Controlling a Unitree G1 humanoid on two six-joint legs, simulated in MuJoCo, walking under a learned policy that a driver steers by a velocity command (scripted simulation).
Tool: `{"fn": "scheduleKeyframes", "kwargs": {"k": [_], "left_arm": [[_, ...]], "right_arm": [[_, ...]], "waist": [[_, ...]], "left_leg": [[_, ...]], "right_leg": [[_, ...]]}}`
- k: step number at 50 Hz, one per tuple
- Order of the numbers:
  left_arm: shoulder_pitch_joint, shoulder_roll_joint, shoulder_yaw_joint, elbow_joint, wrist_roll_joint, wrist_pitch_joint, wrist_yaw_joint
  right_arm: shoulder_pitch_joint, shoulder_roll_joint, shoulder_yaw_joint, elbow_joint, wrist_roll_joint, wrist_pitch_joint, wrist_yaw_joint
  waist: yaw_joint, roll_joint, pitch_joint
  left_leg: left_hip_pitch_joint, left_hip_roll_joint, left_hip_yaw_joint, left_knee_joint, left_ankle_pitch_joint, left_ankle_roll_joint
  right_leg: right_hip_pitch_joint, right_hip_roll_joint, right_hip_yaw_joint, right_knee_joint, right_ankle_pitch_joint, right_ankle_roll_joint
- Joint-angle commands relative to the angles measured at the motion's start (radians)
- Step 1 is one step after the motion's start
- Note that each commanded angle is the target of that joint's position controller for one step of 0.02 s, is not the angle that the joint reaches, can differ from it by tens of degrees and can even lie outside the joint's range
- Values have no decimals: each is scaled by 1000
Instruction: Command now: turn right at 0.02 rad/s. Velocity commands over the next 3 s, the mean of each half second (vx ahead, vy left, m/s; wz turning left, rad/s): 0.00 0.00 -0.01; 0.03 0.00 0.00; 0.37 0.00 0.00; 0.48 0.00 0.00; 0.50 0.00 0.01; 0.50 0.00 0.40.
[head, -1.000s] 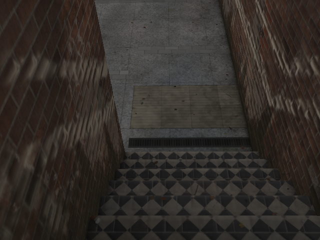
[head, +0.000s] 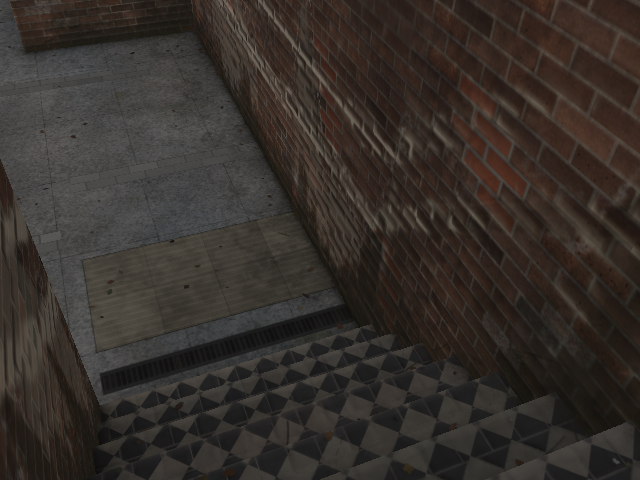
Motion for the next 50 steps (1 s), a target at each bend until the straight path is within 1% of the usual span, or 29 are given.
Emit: {"fn": "scheduleKeyframes", "kwargs": {"k": [1, 2, 3, 6, 8, 9, 10, 11, 12, 13, 15, 16, 17, 18, 19, 20, 22, 24, 27, 31, 36, 38, 41, 42, 44, 45, 46, 48, 50], "left_arm": [[158, 122, 27, 10, 26, 3, 19], [126, 146, 26, 1, 37, -2, 49], [27, 130, 23, -34, 41, -9, 68], [-175, 77, 22, -49, 8, -15, 80], [-234, 36, 22, -50, 13, -8, 70], [-220, 49, 36, -27, 5, 4, 50], [-188, 37, 42, -12, 3, 15, 33], [-95, 69, 67, 16, 4, 20, 11], [6, 108, 82, 22, 6, 24, -8], [112, 56, 66, 21, 39, 16, -22], [167, 67, 54, 28, 72, 11, -12], [239, 117, 62, 34, 73, 12, -5], [328, 115, 47, 57, 62, 5, -4], [384, 156, 45, 95, 32, -16, 11], [404, 88, 19, 124, 25, -29, 37], [338, 74, 12, 135, 46, -38, 59], [135, 20, -5, 121, 32, -51, 74], [7, 17, -1, 66, 1, -72, 60], [71, 14, 3, 89, 2, -64, 47], [210, 9, 12, 143, 52, -46, 47], [230, 22, 18, 140, 45, -44, 25], [209, 46, 27, 141, 37, -39, 14], [167, 44, 25, 106, 43, -42, 3], [104, 66, 31, 115, 56, -46, 5], [130, 41, 39, 137, 24, -52, -17], [201, 43, 47, 130, 12, -67, -20], [328, 41, 48, 163, 25, -79, -16], [431, 114, 81, 233, 77, -50, -13], [436, 138, 85, 253, 98, -29, -13]], "right_arm": [[-234, -143, -51, -127, -8, -8, -17], [-239, -117, -53, -129, -8, 2, -11], [-216, -111, -65, -122, -13, 15, 5], [101, -23, -46, 13, -46, 32, 2], [227, 21, -26, 52, -48, 33, -13], [344, 32, -11, 89, -34, 14, -19], [394, 1, 0, 83, -37, 5, -21], [374, -56, 10, 51, -40, -12, -13], [160, -129, -3, -5, -18, -8, -12], [-61, -281, -56, -75, 44, -7, -36], [-290, -259, -79, -108, 43, -19, -42], [-391, -222, -76, -133, 12, -18, -49], [-330, -168, -69, -109, 9, -15, -59], [-277, -116, -65, -108, -13, -14, -52], [-265, -135, -80, -105, -45, -25, -40], [-196, -95, -84, -78, -28, -47, -24], [-141, -23, -78, -14, -24, -41, -23], [-157, 60, -59, 24, -32, 6, -36], [-276, 107, -21, -40, -56, 4, -32], [-400, 95, -18, -112, -8, -35, -24], [-391, 59, -37, -99, 3, -30, -12], [-347, 62, -36, -71, -6, -26, -13], [-185, -5, -58, 9, -11, -20, -12], [-44, 18, -48, 70, -4, -44, -7], [67, -4, -32, 141, -4, -48, 17], [27, -60, -33, 134, 3, -50, 29], [-80, -127, -56, 136, 23, -44, 19], [-196, -113, -55, 98, 21, -31, 9], [-259, -110, -50, 69, -10, -38, -11]], "waist": [[196, -183, 261], [189, -260, 241], [131, -213, 237], [-102, -116, 49], [-196, -74, -5], [-227, -10, -14], [-245, 163, 40], [-155, 294, 108], [18, 194, 152], [88, 354, 161], [178, 290, 157], [234, 224, 166], [252, 39, 215], [274, -420, 308], [274, -380, 340], [205, -283, 271], [46, -90, 80], [-36, -42, 34], [7, -48, 40], [164, -125, 3], [228, -123, 28], [216, -120, 29], [146, -23, 35], [55, -28, 31], [5, 14, -46], [58, 63, -62], [137, 188, -61], [199, 242, 58], [245, 156, 181]], "left_leg": [[-468, -71, 121, -91, -485, 2], [-290, -88, 44, 104, -386, 14], [-177, -70, -51, 206, -196, 49], [263, -137, 55, 352, 158, 71], [368, -173, 102, 357, 98, 58], [404, -164, 131, 303, 26, 1], [323, -83, 13, 70, -201, -46], [168, 26, -177, -134, -343, -67], [-72, 102, -400, -273, -794, -31], [-385, 228, -578, -445, -997, 84], [-650, 140, -296, -489, -618, 103], [-722, 75, -194, -446, -462, 37], [-698, 20, -145, -241, -479, -25], [-801, -109, -102, 123, -652, -21], [-878, -117, -418, 170, -570, 39], [-797, -114, -559, 114, -281, 54], [-292, -159, -395, 334, 226, 30], [-71, -255, -252, 683, 263, 17], [-292, -217, -246, 480, 224, 62], [-150, -129, -140, 25, 276, 42], [-9, -55, -44, -153, 301, 12], [119, -36, 2, -165, 313, 11], [286, -19, 70, -168, 190, 13], [317, 8, 61, -185, 185, 31], [472, 76, 13, 0, 416, -28], [362, 105, -26, 8, 349, -26], [185, 123, -123, -95, -92, -9], [-154, 32, -72, -302, -516, -65], [-390, -25, 23, -317, -535, -93]], "right_leg": [[133, -47, 260, -671, -114, -165], [-93, -152, 541, -905, -339, -227], [-245, -195, 650, -919, -350, -262], [-481, -145, 353, -599, -274, -181], [-531, -96, 134, -384, -315, -111], [-501, -17, -27, -200, -342, -59], [-461, 109, -188, 83, -294, -18], [-366, 180, -240, 421, -275, -20], [-268, 141, -146, 460, -140, -34], [14, 108, -116, 442, 31, -29], [462, 101, -77, 297, 119, -108], [652, 90, -30, 35, 72, -145], [674, 66, 128, -465, -69, -178], [533, -138, 589, -835, 39, -198], [454, -241, 962, -942, 184, -225], [417, -240, 969, -934, 332, -235], [59, -195, 657, -747, 521, -212], [-192, -165, 459, -677, 444, -185], [111, -107, 330, -620, 708, -116], [258, -88, 276, -627, 729, -154], [172, -95, 353, -630, 657, -175], [62, -88, 364, -603, 563, -185], [-111, -51, 323, -516, 218, -181], [-118, -29, 294, -419, 106, -176], [-237, 64, 107, -159, -153, -131], [-151, 75, 34, -91, -179, -101], [-38, 60, -17, -40, -96, -97], [210, 111, -135, -24, -67, -141], [376, 115, -102, -204, -64, -193]]}}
